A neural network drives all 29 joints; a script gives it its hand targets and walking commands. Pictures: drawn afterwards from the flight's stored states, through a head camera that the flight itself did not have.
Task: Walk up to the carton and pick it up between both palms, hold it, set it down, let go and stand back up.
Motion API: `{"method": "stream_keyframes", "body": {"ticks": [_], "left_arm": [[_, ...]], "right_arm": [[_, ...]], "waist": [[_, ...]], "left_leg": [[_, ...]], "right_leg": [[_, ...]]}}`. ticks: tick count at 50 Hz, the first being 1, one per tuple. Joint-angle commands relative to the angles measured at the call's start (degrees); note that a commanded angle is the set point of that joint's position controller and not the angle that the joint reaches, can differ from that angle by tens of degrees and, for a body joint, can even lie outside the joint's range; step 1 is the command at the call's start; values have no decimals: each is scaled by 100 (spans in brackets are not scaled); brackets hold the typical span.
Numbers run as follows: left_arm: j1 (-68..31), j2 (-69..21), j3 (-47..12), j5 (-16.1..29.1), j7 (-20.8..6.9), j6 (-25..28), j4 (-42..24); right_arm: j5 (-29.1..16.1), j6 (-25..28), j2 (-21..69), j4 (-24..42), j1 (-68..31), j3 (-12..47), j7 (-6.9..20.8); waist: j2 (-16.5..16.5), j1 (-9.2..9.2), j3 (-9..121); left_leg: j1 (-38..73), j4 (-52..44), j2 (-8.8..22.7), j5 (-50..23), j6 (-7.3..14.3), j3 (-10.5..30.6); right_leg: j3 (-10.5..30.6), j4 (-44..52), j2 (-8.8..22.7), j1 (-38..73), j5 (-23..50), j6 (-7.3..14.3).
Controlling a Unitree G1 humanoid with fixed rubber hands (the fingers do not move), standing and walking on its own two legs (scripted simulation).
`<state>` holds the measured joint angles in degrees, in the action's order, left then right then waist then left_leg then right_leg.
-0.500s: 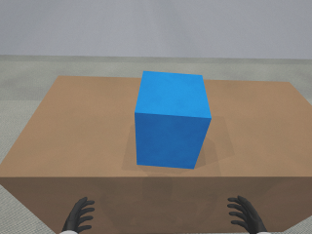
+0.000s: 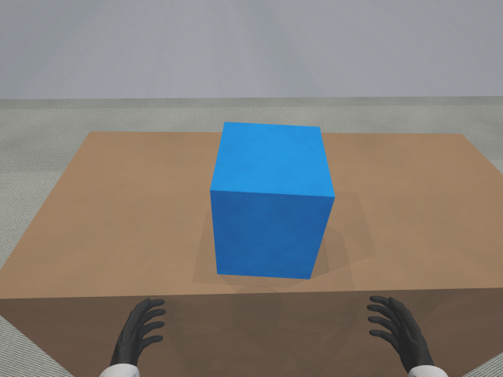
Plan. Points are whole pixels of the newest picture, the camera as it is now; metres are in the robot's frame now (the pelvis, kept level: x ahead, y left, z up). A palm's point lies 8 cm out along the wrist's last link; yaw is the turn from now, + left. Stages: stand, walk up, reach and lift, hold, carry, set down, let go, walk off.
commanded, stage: reach and lift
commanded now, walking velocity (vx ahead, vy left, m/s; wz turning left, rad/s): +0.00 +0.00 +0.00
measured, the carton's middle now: (267, 201) +0.47 -0.01 +0.02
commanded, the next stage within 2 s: none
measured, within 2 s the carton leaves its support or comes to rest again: neither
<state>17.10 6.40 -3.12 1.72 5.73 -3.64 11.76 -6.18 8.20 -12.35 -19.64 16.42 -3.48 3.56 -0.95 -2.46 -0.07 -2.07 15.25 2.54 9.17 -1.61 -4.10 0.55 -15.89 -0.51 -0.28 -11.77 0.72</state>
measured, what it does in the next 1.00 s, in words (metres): stands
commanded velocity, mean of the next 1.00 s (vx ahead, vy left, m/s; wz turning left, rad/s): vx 0.00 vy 0.00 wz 0.00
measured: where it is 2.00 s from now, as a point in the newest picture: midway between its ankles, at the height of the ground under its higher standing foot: outside the picture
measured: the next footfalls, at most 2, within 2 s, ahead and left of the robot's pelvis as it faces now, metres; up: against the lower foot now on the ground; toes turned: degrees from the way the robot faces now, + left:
none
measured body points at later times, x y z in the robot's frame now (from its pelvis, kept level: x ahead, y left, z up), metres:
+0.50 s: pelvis +0.00 +0.00 +0.00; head -0.02 +0.00 +0.45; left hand +0.25 +0.19 +0.02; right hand +0.25 -0.22 +0.02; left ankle -0.01 +0.13 -0.75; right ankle -0.03 -0.11 -0.75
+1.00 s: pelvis +0.00 +0.00 +0.00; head -0.02 +0.00 +0.45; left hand +0.31 +0.18 +0.08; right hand +0.32 -0.22 +0.08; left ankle -0.01 +0.13 -0.75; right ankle -0.03 -0.11 -0.75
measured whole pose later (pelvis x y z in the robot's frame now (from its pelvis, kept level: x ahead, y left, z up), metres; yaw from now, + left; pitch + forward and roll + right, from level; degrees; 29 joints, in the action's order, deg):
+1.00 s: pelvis +0.00 +0.00 +0.00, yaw -1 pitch -2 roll +0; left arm -9.0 4.1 5.4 1.7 3.9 -21.7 5.7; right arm -15.6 -4.4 -16.6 -19.6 -11.8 0.4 -2.8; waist -0.4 -0.8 0.3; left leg -3.9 14.5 2.7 8.4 -1.9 -3.7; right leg 1.7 -16.6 -1.1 -3.4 -11.2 0.9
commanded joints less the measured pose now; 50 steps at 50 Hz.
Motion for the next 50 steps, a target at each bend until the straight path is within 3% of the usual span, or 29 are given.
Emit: {"method": "stream_keyframes", "body": {"ticks": [1, 4, 8, 12, 16, 20, 23, 28, 32, 34, 37, 39, 43, 46, 48, 50], "left_arm": [[-745, 253, 54, 51, 138, 328, -895], [-722, 197, 99, 7, 151, 375, -884], [-609, 139, 227, -43, 17, 483, -888], [-654, 74, 256, -27, -71, 784, -879], [-1182, 100, 212, -40, -24, 927, -763], [-1832, 153, 150, 86, 64, 637, -928], [-2098, 26, 163, 210, 110, 239, -880], [-2607, 18, 352, 190, 86, -475, -1197], [-2812, -71, 598, -24, -3, -1072, -1418], [-2784, -123, 698, -121, -14, -1243, -1806], [-2824, -158, 785, -153, -104, -1435, -1828], [-3022, -119, 847, -208, -125, -1516, -2013], [-3377, -161, 883, -155, -222, -1653, -1694], [-4101, -15, 837, 23, -223, -1649, -1423], [-4546, 25, 731, 123, -152, -1691, -1276], [-4860, 122, 742, 224, -101, -1720, -1091]], "right_arm": [[-83, 142, -363, 759, -608, -179, -36], [-163, 198, -380, 764, -694, -88, -70], [-282, 322, -397, 696, -625, 78, -231], [-276, 577, -415, 777, -757, 41, -282], [-401, 593, -309, 564, -1136, 182, -306], [-422, 295, -402, 802, -1701, 82, -346], [-447, -45, -442, 946, -2069, 83, -377], [-549, -476, -571, 1052, -2609, 112, -516], [-688, -746, -744, 752, -2881, 160, -584], [-873, -753, -855, 766, -2901, 236, -578], [-1014, -736, -995, 866, -3203, 310, -622], [-1062, -742, -1005, 899, -3427, 292, -626], [-977, -937, -1057, 772, -3792, 216, -652], [-934, -1135, -1002, 758, -4379, 155, -643], [-912, -1274, -1067, 608, -4822, 71, -623], [-868, -1360, -1030, 508, -5138, 58, -584]], "waist": [[18, -25, -22], [18, -67, 293], [-138, 8, 465], [-155, 69, 390], [6, 64, 190], [-43, 113, 152], [-276, 107, 171], [-293, 75, 615], [-11, 52, 680], [52, 49, 1019], [81, 38, 1073], [177, 55, 1147], [-48, 183, 815], [-200, 179, 639], [-113, 221, 819], [-232, 195, 1074]], "left_leg": [[672, -26, -241, -546, 33, 98], [900, 134, -257, -1119, -18, 125], [1026, 229, -268, -1600, -6, 193], [923, 258, -279, -1857, -60, 223], [827, 194, -259, -1402, -9, 250], [718, 55, -236, -805, 38, 224], [617, -59, -216, -420, 114, 224], [786, 27, -234, -859, 136, 170], [1109, 99, -210, -1283, 46, 175], [1357, 163, -214, -1723, -18, 173], [1399, 232, -235, -2047, -63, 173], [1380, 265, -265, -2005, -52, 187], [1055, 62, -270, -1396, 8, 173], [644, -115, -269, -568, 135, 161], [610, -148, -215, -332, 140, 176], [634, -54, -170, -348, 191, 189]], "right_leg": [[86, 493, -10, -1476, 233, 71], [64, 367, -50, -1245, 841, 25], [108, 279, -49, -910, 1793, -97], [92, 228, -56, -869, 2106, -86], [113, 258, -44, -1054, 1577, -65], [128, 366, -52, -1222, 862, -20], [144, 356, -50, -1261, 641, -77], [192, 235, -92, -1189, 1321, -165], [127, 239, -161, -1194, 1548, -129], [82, 219, -212, -1118, 1904, -122], [49, 163, -256, -962, 2299, -177], [20, 161, -275, -935, 2297, -173], [-20, 247, -256, -969, 1948, -206], [5, 271, -208, -1207, 1210, -244], [-14, 283, -190, -1364, 868, -210], [33, 279, -166, -1434, 748, -188]]}}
